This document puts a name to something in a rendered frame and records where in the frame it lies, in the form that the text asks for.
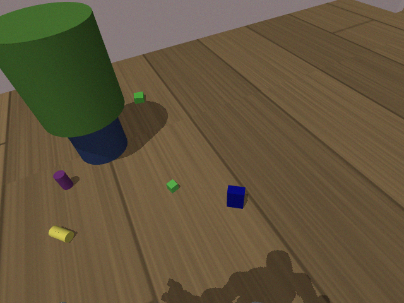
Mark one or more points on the potted plant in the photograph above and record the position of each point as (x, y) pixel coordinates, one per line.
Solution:
(54, 56)

